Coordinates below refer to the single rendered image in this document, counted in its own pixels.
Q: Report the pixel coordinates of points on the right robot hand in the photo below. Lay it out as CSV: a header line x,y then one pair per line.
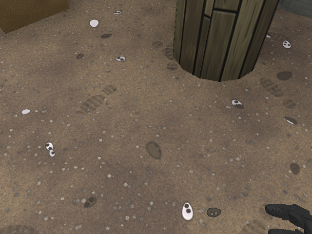
x,y
295,214

